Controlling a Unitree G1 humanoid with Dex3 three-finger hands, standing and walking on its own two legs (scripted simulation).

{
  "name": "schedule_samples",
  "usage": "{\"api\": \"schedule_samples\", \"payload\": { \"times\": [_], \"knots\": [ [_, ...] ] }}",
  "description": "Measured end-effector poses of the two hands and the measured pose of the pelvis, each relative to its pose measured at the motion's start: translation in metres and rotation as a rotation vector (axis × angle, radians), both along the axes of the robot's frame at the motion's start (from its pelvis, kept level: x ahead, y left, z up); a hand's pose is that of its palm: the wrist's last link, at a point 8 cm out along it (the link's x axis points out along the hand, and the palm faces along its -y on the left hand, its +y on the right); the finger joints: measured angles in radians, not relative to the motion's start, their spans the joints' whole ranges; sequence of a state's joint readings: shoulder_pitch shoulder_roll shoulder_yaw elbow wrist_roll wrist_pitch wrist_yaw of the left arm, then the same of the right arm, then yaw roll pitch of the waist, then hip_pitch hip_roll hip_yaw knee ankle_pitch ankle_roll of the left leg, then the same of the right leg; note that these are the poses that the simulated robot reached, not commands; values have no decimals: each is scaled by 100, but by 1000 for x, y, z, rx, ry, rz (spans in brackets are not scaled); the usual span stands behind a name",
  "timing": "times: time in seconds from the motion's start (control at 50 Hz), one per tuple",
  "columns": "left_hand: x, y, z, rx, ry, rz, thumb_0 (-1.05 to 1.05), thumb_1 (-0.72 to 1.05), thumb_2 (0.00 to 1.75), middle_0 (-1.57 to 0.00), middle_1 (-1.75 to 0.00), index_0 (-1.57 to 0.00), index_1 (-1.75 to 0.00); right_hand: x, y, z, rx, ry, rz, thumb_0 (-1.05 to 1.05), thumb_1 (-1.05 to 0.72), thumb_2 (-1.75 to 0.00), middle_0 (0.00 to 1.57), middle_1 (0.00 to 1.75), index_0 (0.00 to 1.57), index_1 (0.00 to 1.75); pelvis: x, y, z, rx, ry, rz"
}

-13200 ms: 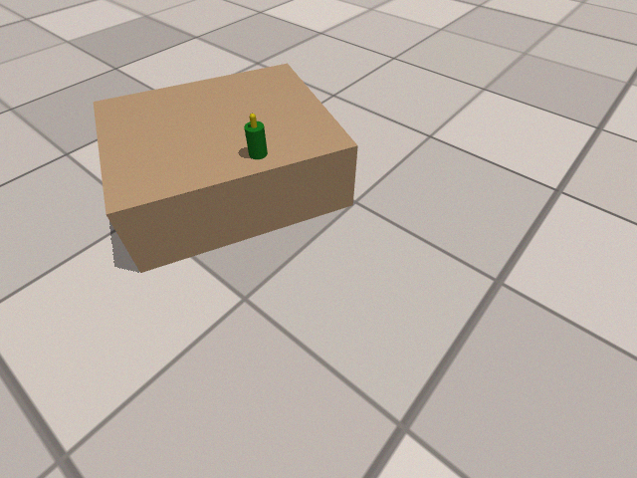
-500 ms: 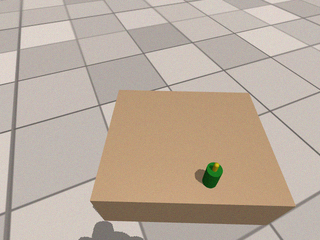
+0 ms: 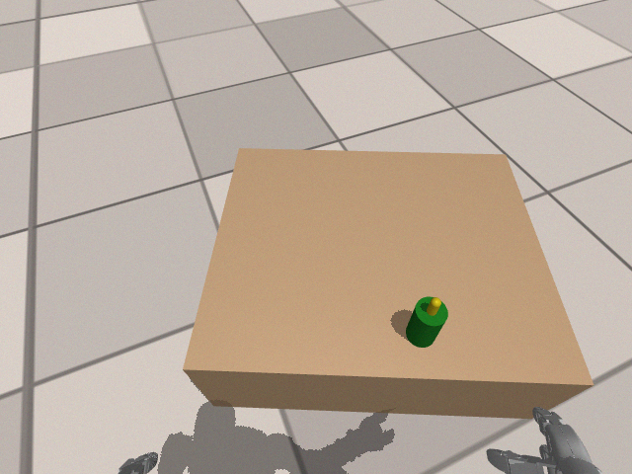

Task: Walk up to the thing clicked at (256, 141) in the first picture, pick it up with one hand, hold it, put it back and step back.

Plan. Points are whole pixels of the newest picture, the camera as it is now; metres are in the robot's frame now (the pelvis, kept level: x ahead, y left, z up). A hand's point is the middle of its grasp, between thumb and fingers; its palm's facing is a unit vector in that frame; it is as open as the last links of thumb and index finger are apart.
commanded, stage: go down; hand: right
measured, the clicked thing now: (428, 318) +0.48 -0.23 -0.35
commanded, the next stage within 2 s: none
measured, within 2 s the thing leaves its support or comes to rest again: neither
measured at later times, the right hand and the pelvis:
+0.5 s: hand (527, 451) +0.18 -0.27 -0.14, palm faces +0.07 +0.94 -0.34, open 17.5 cm; pelvis +0.03 -0.02 -0.03, yaw -1 degrees
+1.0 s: hand (539, 469) +0.16 -0.28 -0.14, palm faces +0.08 +0.93 -0.35, open 17.6 cm; pelvis +0.02 -0.02 -0.04, yaw -1 degrees
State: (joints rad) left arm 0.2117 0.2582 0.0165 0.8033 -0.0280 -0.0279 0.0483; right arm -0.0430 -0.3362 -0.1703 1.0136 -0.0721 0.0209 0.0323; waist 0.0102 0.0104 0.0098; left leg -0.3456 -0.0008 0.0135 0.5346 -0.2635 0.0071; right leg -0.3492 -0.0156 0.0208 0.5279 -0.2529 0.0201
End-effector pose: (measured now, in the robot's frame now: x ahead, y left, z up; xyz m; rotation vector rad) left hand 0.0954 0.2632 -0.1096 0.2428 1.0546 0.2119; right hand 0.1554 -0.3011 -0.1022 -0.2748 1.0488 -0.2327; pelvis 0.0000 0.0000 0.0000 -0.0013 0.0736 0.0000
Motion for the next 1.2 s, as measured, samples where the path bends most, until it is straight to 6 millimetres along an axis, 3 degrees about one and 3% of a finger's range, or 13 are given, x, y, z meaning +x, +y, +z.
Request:
{"api": "schedule_samples", "payload": {
  "times": [0.16, 0.28, 0.42, 0.58, 0.74, 1.2],
  "knots": [
    [22, -18, 5, -24, -115, 1, 1, 91, 90, -21, -31, -22, -31, 1, -6, 5, 6, 72, 12, 0, 1, -16, 9, 5, 8, 5, 8, -10, -3, 11, 9, 6],
    [44, -26, 5, -4, -148, -44, 1, 91, 89, -21, -30, -22, -30, -11, -8, -7, 17, 123, -7, 0, 31, -8, 7, 5, 6, 5, 13, -15, -8, 14, 41, -1],
    [63, -32, -1, 31, -185, -76, 1, 91, 90, -20, -30, -21, -30, 2, -15, -8, -10, 41, -20, 0, 50, -4, 5, 5, 5, 6, 22, -18, -21, 24, 80, -12],
    [77, -39, -3, 25, -256, -50, 1, 90, 90, -20, -30, -20, -30, 16, -16, -1, -2, 15, -2, -1, 56, -2, 6, 5, 6, 5, 34, -22, -29, 38, 95, -16],
    [83, -41, -2, 29, -291, -65, 1, 91, 90, -20, -30, -20, -29, 9, -15, -3, 5, 42, -6, -1, 58, -2, 6, 5, 6, 5, 34, -22, -35, 44, 110, -20],
    [60, -39, -3, 76, -366, -65, 1, 90, 89, -20, -29, -20, -29, -20, -23, 1, -8, 0, -24, -1, 56, -2, 6, 5, 6, 5, 10, -21, -48, 56, 119, -29]
  ]
}}
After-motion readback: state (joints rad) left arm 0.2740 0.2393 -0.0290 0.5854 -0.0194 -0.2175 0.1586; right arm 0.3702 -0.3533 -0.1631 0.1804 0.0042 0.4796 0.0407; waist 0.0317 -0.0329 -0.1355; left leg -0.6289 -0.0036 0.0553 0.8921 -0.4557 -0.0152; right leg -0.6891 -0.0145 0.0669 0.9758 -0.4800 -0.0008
